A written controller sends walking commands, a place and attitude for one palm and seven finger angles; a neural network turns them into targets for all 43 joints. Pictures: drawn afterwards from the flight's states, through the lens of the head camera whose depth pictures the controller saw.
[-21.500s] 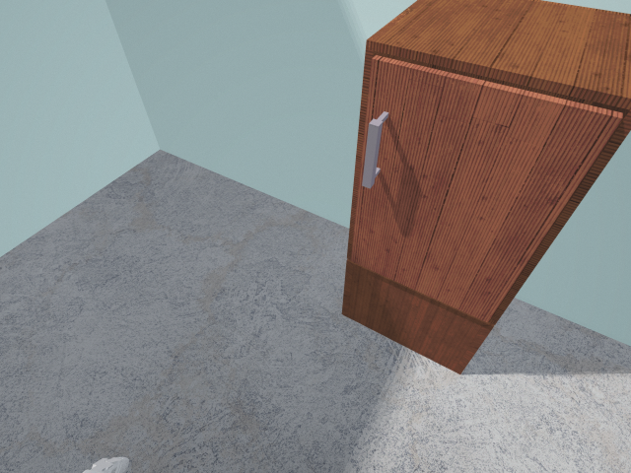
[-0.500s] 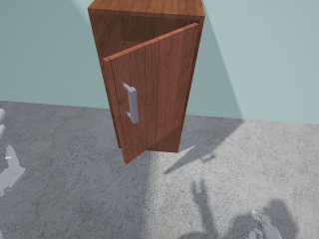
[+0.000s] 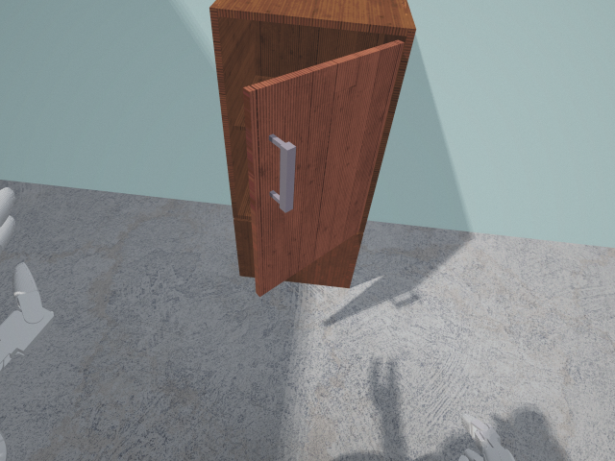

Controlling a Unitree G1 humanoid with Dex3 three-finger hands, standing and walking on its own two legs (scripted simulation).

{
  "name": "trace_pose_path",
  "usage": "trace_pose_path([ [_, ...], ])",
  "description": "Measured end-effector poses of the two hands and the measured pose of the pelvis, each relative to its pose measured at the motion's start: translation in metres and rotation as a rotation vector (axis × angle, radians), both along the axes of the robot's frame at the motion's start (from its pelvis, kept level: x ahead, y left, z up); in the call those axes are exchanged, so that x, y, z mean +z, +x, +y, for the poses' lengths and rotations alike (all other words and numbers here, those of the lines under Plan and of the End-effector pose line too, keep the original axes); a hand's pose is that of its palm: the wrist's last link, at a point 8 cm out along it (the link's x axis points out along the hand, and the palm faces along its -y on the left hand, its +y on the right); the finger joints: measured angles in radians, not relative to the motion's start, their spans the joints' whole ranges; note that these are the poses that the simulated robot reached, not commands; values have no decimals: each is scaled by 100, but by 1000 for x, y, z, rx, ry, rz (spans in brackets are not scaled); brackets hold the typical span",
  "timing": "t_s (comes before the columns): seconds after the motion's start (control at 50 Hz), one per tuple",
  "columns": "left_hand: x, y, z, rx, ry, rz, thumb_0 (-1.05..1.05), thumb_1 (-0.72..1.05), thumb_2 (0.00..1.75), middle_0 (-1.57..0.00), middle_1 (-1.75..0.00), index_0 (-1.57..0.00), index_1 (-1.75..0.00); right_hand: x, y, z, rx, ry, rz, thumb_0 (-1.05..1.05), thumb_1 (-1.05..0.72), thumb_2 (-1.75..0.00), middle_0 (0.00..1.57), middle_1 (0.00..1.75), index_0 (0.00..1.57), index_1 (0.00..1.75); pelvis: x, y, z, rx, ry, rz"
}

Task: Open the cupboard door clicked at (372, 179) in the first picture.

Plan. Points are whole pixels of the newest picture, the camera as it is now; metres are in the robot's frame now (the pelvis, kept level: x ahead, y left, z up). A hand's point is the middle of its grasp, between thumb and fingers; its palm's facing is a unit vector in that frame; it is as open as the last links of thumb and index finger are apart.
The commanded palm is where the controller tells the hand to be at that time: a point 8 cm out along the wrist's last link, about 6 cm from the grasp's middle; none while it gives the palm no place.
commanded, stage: stop stepping back and stand still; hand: left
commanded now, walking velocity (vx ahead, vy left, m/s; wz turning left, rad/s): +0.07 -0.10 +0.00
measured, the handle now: (280, 174) +0.61 +0.08 +0.02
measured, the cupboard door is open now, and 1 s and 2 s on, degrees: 47 47 47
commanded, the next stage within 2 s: let the arm hang, fingers relaxed in 0.12 s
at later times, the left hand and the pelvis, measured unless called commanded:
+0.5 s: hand out of the picture +0.10 +0.15 -0.15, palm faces +0.10 -0.98 -0.15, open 7.0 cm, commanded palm none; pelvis +0.01 -0.01 +0.00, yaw +2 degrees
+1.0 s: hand out of the picture +0.00 +0.16 -0.16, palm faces +0.06 -0.98 -0.19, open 7.3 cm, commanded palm none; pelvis +0.01 -0.01 +0.02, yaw +1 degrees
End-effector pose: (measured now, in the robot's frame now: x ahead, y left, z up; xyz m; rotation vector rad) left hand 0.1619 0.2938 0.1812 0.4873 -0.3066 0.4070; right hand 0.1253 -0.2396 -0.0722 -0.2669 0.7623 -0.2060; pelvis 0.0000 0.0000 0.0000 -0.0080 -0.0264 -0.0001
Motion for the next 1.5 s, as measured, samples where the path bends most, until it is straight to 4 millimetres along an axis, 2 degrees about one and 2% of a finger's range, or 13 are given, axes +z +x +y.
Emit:
trace_pose_path([
  [0.14, 24, 9, 6, -5, 102, 20, 1, 89, 90, -21, -31, -21, -30, 8, 4, 15, 1, 77, -43, 1, -90, -90, 20, 30, 20, 30, 11, 5, -3, -12, -10, -2],
  [0.24, 3, 16, -7, -16, 115, 112, 1, 90, 90, -20, -31, -21, -30, -7, 14, 8, 28, 113, -39, 1, -90, -90, 21, 30, 20, 30, 3, 8, -11, -23, 5, 7],
  [0.28, -44, 28, -7, -13, 21, 297, 0, 90, 90, -20, -30, -21, -30, -25, 14, 2, 38, 141, 26, 1, -90, -90, 20, 30, 20, 30, 0, 9, -9, -1, 2, 21],
  [0.32, -110, 33, -10, 13, -122, 535, 0, 90, 90, -19, -30, -20, -30, -41, 10, -2, 40, 145, 113, 1, -90, -90, 20, 30, 20, 30, -3, 10, -6, 21, 2, 29],
  [0.36, -179, 23, -22, 34, -265, 774, 0, 91, 90, -19, -30, -20, -30, -52, 0, -5, 39, 136, 191, 1, -90, -90, 20, 30, 20, 30, -6, 10, -4, 35, 1, 24],
  [0.42, -265, -18, -57, 28, -442, 1122, 1, 91, 90, -19, -30, -20, -30, -57, -24, -6, 20, 120, 296, 1, -90, -90, 20, 30, 20, 30, -6, 11, -4, 30, 12, 6],
  [0.48, -306, -71, -92, 46, -597, 1359, -1, 94, 90, -19, -30, -20, -30, -54, -53, -5, -5, 109, 404, 1, -90, -90, 20, 30, 20, 30, 1, 13, -7, 28, 9, 9],
  [0.54, -309, -92, -83, 124, -625, 1385, -7, 102, 90, -20, -30, -21, -30, -53, -80, -2, -13, 108, 526, 1, -90, -90, 20, 30, 20, 30, 8, 13, -12, 35, 5, 16],
  [0.64, -308, -134, -70, 190, -586, 1542, -6, 100, 90, -20, -30, -21, -30, -57, -112, 4, -57, 142, 637, 1, -90, -90, 20, 30, 20, 30, 14, 15, -13, 31, 4, 15],
  [0.74, -303, -165, -65, 253, -573, 1646, -2, 95, 90, -20, -30, -21, -30, -62, -130, 15, -77, 183, 688, 0, -90, -90, 20, 30, 20, 30, 16, 15, -12, 25, 8, 6],
  [0.82, -301, -177, -69, 273, -580, 1675, -1, 93, 90, -20, -30, -20, -30, -65, -137, 23, -79, 208, 707, 0, -90, -90, 20, 30, 20, 30, 17, 15, -11, 21, 10, 0],
  [1.06, -309, -167, -95, 201, -630, 1646, 0, 92, 90, -20, -30, -20, -30, -66, -135, 37, -87, 229, 672, 0, -91, -90, 20, 30, 20, 30, 17, 13, -8, 12, 12, -9],
  [1.5, -309, -169, -83, 212, -629, 1646, 0, 91, 90, -19, -30, -20, -30, -64, -147, 42, -107, 220, 692, 0, -91, -90, 20, 30, 20, 30, 17, 12, 1, 11, 14, -1],
])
